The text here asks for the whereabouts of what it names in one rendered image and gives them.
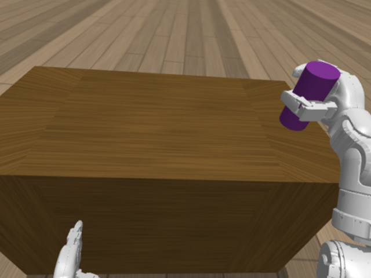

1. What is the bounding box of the right robot hand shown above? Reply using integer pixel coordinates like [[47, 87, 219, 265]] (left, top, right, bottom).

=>
[[281, 59, 365, 127]]

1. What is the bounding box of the can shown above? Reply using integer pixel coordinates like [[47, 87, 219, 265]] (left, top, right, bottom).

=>
[[279, 61, 341, 131]]

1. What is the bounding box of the left robot hand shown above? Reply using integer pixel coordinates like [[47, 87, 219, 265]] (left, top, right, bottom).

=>
[[53, 220, 99, 278]]

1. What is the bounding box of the right robot arm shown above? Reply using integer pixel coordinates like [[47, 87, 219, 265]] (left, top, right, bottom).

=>
[[317, 108, 371, 278]]

